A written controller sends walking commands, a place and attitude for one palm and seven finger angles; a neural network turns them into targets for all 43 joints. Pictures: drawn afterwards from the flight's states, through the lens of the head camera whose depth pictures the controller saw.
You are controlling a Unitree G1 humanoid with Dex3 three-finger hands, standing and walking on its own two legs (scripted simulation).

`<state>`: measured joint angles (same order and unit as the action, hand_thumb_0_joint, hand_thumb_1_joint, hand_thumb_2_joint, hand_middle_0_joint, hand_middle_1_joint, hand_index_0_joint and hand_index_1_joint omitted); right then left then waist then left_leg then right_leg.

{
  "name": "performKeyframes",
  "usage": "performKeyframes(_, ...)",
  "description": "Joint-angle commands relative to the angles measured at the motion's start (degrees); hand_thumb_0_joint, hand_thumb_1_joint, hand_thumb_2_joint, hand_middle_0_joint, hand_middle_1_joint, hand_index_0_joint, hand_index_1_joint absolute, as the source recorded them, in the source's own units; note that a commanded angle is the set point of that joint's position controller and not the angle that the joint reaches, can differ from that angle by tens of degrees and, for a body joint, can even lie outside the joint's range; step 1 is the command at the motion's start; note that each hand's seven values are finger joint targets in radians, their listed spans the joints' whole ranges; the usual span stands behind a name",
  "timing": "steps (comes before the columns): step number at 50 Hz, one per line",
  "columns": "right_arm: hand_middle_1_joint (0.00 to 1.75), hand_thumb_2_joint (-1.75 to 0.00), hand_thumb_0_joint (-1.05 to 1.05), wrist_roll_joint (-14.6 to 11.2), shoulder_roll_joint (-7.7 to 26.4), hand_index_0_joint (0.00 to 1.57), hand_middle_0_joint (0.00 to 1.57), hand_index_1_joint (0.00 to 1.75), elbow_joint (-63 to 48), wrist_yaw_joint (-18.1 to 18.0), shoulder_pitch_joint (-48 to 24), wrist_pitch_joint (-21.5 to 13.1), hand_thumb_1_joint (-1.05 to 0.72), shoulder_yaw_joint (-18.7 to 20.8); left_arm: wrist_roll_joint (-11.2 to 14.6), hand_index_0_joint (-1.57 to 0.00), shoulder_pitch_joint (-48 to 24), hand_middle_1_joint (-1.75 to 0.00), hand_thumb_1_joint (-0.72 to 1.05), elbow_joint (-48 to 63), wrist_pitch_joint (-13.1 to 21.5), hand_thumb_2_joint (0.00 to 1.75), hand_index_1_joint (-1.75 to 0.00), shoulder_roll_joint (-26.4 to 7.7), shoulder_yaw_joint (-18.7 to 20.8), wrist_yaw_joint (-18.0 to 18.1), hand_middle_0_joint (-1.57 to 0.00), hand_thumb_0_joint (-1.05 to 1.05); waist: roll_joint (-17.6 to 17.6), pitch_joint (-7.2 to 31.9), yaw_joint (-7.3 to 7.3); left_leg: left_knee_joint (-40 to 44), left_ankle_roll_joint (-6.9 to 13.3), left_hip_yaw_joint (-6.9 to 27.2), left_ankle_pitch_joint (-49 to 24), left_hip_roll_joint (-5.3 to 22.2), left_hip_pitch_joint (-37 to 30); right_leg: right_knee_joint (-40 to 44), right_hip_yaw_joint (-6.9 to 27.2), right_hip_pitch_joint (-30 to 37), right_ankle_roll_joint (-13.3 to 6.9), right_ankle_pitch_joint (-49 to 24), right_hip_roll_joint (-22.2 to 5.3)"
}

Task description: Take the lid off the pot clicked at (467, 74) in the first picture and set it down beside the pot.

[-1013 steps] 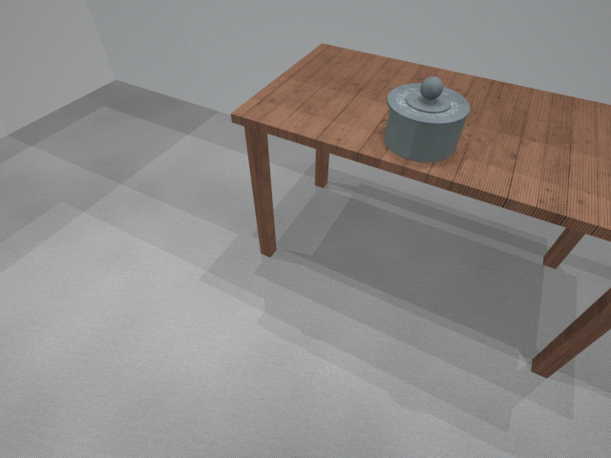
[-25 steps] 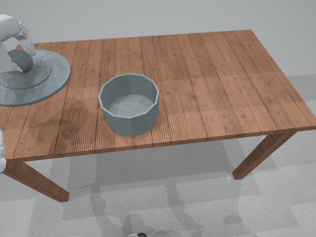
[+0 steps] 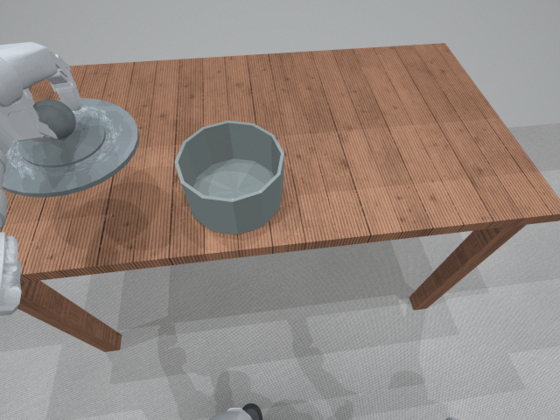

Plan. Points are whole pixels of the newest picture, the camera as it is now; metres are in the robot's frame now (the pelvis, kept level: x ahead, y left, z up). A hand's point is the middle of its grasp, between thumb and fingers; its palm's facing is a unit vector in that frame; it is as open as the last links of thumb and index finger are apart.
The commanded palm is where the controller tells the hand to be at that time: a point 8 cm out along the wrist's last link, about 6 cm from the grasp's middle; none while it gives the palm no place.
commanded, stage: lower the lid onto the table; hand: left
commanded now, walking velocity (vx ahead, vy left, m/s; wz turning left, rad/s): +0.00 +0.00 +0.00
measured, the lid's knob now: (52, 119) +0.48 +0.31 +0.14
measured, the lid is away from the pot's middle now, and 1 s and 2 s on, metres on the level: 0.23 0.24 0.24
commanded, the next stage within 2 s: none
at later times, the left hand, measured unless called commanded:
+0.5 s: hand (43, 130) +0.46 +0.32 +0.14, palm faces -0.39 -0.11 -0.91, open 8.6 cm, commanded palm +0.49 +0.32 +0.22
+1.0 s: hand (57, 148) +0.46 +0.32 +0.11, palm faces -0.42 -0.11 -0.90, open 8.6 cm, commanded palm +0.51 +0.32 +0.18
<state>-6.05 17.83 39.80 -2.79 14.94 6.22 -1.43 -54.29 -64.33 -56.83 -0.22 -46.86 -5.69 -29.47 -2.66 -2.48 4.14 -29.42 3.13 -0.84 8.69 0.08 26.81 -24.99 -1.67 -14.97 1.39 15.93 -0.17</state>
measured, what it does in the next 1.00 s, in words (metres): stands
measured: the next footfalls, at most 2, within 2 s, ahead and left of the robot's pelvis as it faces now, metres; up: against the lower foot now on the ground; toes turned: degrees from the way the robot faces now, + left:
none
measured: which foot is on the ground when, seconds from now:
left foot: down 0.00-1.00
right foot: down 0.00-1.00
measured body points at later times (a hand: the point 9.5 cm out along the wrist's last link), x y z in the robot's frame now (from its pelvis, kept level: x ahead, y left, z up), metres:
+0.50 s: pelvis +0.01 +0.00 +0.00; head +0.08 +0.01 +0.44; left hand +0.48 +0.32 +0.20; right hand +0.05 -0.29 -0.12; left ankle +0.06 +0.08 -0.74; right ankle -0.04 -0.14 -0.73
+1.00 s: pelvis +0.00 +0.00 -0.01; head +0.08 +0.01 +0.44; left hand +0.48 +0.32 +0.16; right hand +0.04 -0.29 -0.12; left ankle +0.06 +0.08 -0.74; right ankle -0.04 -0.14 -0.74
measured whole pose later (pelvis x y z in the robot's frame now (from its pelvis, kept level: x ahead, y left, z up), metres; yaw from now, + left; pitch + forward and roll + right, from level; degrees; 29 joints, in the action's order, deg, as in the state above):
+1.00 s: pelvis +0.00 +0.00 -0.01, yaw -1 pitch +9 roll -3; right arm -5.7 18.1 40.6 -4.2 17.0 5.7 -1.2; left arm -55.4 -58.1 -61.1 4.4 -47.1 -2.1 -24.4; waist -2.3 -0.1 5.5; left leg -33.3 3.1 -1.3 10.6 1.1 32.2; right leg -28.1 -0.9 -20.3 1.4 17.1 0.7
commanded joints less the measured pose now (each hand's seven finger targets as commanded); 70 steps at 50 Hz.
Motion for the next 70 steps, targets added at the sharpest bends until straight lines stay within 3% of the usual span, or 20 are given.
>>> performKeyframes(1,0.30,-0.90,0.00,0.8,10.5,0.20,0.20,0.30,-4.1,-1.0,3.9,-1.9,-0.90,3.8,-0.5,-0.79,-34.1,-1.04,0.50,13.5,0.4,1.11,-1.02,-20.4,7.3,4.2,-0.87,0.00,-5.7,28.7,0.87,1.0,2.5,2.9,-8.7,-0.6,-29.9,3.2,-3.0,-7.1,-3.6,-11.7,4.3)
performKeyframes(3,0.30,-0.90,0.00,0.8,10.5,0.20,0.20,0.30,-4.3,-1.0,3.5,-1.7,-0.90,3.8,-0.5,-0.79,-33.6,-1.04,0.50,14.4,0.9,1.11,-1.02,-20.9,7.9,4.6,-0.87,0.00,-7.3,30.1,0.85,0.4,2.4,2.7,-11.1,-0.7,-30.4,2.7,-2.7,-7.0,-3.7,-13.2,4.1)
performKeyframes(6,0.30,-0.90,0.00,0.8,10.6,0.20,0.20,0.30,-3.8,-0.8,4.3,-1.7,-0.90,4.0,-0.2,-0.79,-31.3,-1.04,0.50,10.3,0.4,1.11,-1.02,-19.3,7.0,4.6,-0.87,0.00,-5.5,26.3,1.25,0.9,2.4,2.6,-8.2,-0.5,-28.4,3.4,-3.0,-8.8,-3.5,-10.9,4.2)
performKeyframes(11,0.30,-0.90,0.00,0.6,10.7,0.20,0.20,0.30,-3.8,-0.8,4.7,-1.4,-0.90,4.0,-0.9,-0.79,-30.9,-1.04,0.50,9.2,0.4,1.11,-1.02,-19.2,6.2,4.7,-0.87,0.00,-5.5,26.2,1.66,0.4,2.3,2.2,-8.2,-0.6,-27.0,3.2,-2.7,-9.1,-3.4,-11.1,4.2)
performKeyframes(15,0.30,-0.90,0.00,1.0,10.9,0.20,0.20,0.30,-4.1,-0.9,5.2,-1.3,-0.90,4.2,-1.2,-0.79,-32.2,-1.04,0.50,13.7,1.6,1.11,-1.02,-22.2,8.9,5.1,-0.87,0.00,-7.7,30.4,1.05,-0.6,2.3,2.6,-12.2,-0.4,-30.0,2.4,-2.7,-8.0,-3.7,-13.4,4.4)
performKeyframes(20,0.30,-0.90,0.00,0.9,10.8,0.20,0.20,0.30,-3.6,-1.2,5.8,-1.1,-0.90,4.2,-0.3,-0.79,-28.0,-1.04,0.50,9.8,2.2,1.11,-1.02,-21.1,8.7,5.2,-0.87,0.00,-6.7,27.6,1.76,-1.2,2.6,2.0,-11.9,-0.3,-28.4,2.4,-2.7,-10.0,-3.4,-13.1,4.5)
performKeyframes(25,0.30,-0.90,0.00,1.2,10.8,0.20,0.20,0.30,-3.7,-1.1,6.0,-1.1,-0.90,4.5,-0.9,-0.79,-29.2,-1.04,0.50,14.4,3.0,1.11,-1.02,-21.3,9.3,5.9,-0.87,0.00,-9.4,30.4,1.30,-1.9,2.4,2.6,-15.7,0.0,-31.5,2.0,-2.8,-10.7,-3.7,-14.0,4.7)
performKeyframes(28,0.30,-0.90,0.00,1.0,10.9,0.20,0.20,0.30,-3.6,-1.2,5.7,-0.9,-0.90,4.3,-0.2,-0.79,-26.1,-1.04,0.50,11.0,3.2,1.11,-1.02,-22.1,10.5,6.0,-0.87,0.00,-6.8,28.9,1.52,-2.0,2.5,2.1,-13.8,-0.1,-28.7,1.8,-2.6,-10.3,-3.5,-14.1,4.4)
performKeyframes(29,0.30,-0.90,0.00,1.0,10.8,0.20,0.20,0.30,-3.6,-1.2,5.8,-0.8,-0.90,4.3,0.1,-0.79,-26.6,-1.04,0.50,10.6,2.9,1.11,-1.02,-20.1,8.7,5.9,-0.87,0.00,-6.0,28.2,1.71,-1.7,2.6,2.0,-12.2,-0.3,-27.6,2.0,-2.7,-10.4,-3.4,-13.5,4.4)
performKeyframes(34,0.30,-0.90,0.00,0.8,11.0,0.20,0.20,0.30,-3.1,-1.4,6.0,-0.9,-0.90,4.1,-0.6,-0.79,-26.6,-1.04,0.50,9.5,3.1,1.11,-1.02,-20.2,8.0,6.3,-0.87,0.00,-6.2,27.4,2.14,-1.9,2.5,1.7,-10.1,-0.1,-26.6,1.7,-2.5,-11.5,-3.4,-12.0,4.5)
performKeyframes(38,0.30,-0.90,0.00,1.1,10.8,0.20,0.20,0.30,-3.2,-1.9,6.0,-1.3,-0.90,4.3,-0.3,-0.79,-28.1,-1.04,0.50,13.3,4.3,1.11,-1.02,-20.5,8.6,6.8,-0.87,0.00,-8.8,30.5,2.00,-2.6,2.6,1.9,-11.8,0.2,-29.5,1.2,-2.4,-12.0,-3.5,-12.5,4.4)
performKeyframes(41,0.30,-0.90,0.00,0.8,10.9,0.20,0.20,0.30,-2.9,-2.3,6.3,-1.4,-0.90,4.0,0.3,-0.79,-26.0,-1.04,0.50,10.3,4.5,1.11,-1.02,-21.2,9.2,7.1,-0.87,0.00,-6.6,28.2,2.22,-2.1,2.6,1.7,-8.7,0.2,-26.3,1.2,-2.4,-12.0,-3.4,-11.2,4.2)
performKeyframes(43,0.30,-0.90,0.00,0.9,11.1,0.20,0.20,0.30,-2.9,-2.3,6.4,-1.4,-0.90,4.0,0.1,-0.79,-26.8,-1.04,0.50,11.6,4.9,1.11,-1.02,-23.0,10.8,7.6,-0.87,0.00,-7.1,30.0,1.74,-2.4,2.6,1.9,-10.7,0.4,-26.9,0.7,-2.4,-11.3,-3.5,-12.5,4.2)
performKeyframes(46,0.30,-0.90,0.00,0.8,10.9,0.20,0.20,0.30,-2.6,-2.3,6.8,-1.6,-0.90,3.9,-0.4,-0.79,-25.9,-1.04,0.50,10.2,4.6,1.11,-1.02,-20.8,8.9,8.1,-0.87,0.00,-7.6,28.3,2.19,-2.3,2.4,1.8,-9.2,0.3,-25.7,1.0,-2.4,-12.8,-3.5,-11.0,4.3)
performKeyframes(51,0.30,-0.90,0.00,0.7,11.3,0.20,0.20,0.30,-2.3,-2.4,7.5,-1.6,-0.90,3.9,-0.6,-0.79,-23.1,-1.04,0.50,6.2,4.5,1.11,-1.02,-22.0,9.8,8.4,-0.87,0.00,-5.1,27.3,2.49,-2.7,2.5,1.3,-6.9,0.3,-22.8,0.6,-2.1,-13.1,-3.3,-9.9,4.2)
performKeyframes(57,0.30,-0.90,0.00,1.2,11.1,0.20,0.20,0.30,-2.5,-2.9,8.0,-2.1,-0.90,4.2,-1.0,-0.79,-26.4,-1.04,0.50,12.8,6.0,1.11,-1.02,-21.9,9.8,8.8,-0.87,0.00,-10.1,32.8,2.07,-4.4,2.3,1.9,-14.1,0.8,-28.5,-0.7,-2.3,-14.2,-3.8,-13.0,4.5)
performKeyframes(63,0.30,-0.90,0.00,1.2,11.5,0.20,0.20,0.30,-1.5,-2.8,9.2,-1.5,-0.90,4.3,-0.9,-0.79,-20.7,-1.04,0.50,5.5,5.9,1.11,-1.02,-24.6,13.0,9.6,-0.87,0.00,-6.0,29.8,2.31,-5.3,2.6,1.4,-12.4,0.4,-23.4,-1.2,-2.3,-14.5,-3.4,-13.1,4.4)
performKeyframes(66,0.30,-0.90,0.00,1.1,11.5,0.20,0.20,0.30,-1.4,-2.4,9.2,-1.3,-0.90,4.4,-1.9,-0.79,-22.3,-1.04,0.50,5.6,5.5,1.11,-1.02,-20.9,9.4,9.9,-0.87,0.00,-8.1,26.7,2.88,-4.6,2.1,2.1,-8.6,0.7,-23.0,-0.7,-2.6,-18.2,-3.7,-8.8,4.7)
performKeyframes(68,0.30,-0.90,0.00,1.4,11.5,0.20,0.20,0.30,-1.4,-2.2,9.3,-1.1,-0.90,4.5,-2.7,-0.79,-23.3,-1.04,0.50,7.4,5.8,1.11,-1.02,-21.2,9.6,10.1,-0.87,0.00,-11.0,28.4,2.54,-5.2,1.8,2.7,-11.2,0.9,-25.7,-1.2,-2.7,-19.3,-4.0,-8.9,4.9)
performKeyframes(70,0.30,-0.90,0.00,1.5,11.4,0.20,0.20,0.30,-1.6,-2.4,10.0,-1.1,-0.90,4.6,-2.4,-0.79,-22.1,-1.04,0.50,7.2,6.1,1.11,-1.02,-22.3,10.9,10.2,-0.87,0.00,-9.6,30.3,2.59,-5.8,2.0,2.7,-11.8,0.9,-26.1,-1.6,-2.6,-18.7,-3.9,-9.4,4.9)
